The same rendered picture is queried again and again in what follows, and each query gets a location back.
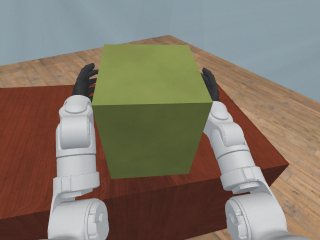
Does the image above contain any carton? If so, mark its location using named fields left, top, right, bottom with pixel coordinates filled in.
left=91, top=44, right=213, bottom=179

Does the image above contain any robot left forearm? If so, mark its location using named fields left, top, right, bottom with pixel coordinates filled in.
left=47, top=95, right=100, bottom=239

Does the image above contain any robot right hand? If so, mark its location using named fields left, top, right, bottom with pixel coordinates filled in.
left=200, top=68, right=220, bottom=102

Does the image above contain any robot left upper arm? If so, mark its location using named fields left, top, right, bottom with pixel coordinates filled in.
left=39, top=198, right=109, bottom=240

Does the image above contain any robot left hand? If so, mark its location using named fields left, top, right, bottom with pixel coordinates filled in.
left=71, top=63, right=99, bottom=102

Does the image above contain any pedestal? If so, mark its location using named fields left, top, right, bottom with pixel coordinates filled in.
left=0, top=84, right=289, bottom=240

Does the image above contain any robot right upper arm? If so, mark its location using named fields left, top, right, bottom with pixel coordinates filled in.
left=225, top=191, right=312, bottom=240

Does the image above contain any robot right forearm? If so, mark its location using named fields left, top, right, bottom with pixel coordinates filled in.
left=203, top=101, right=287, bottom=229

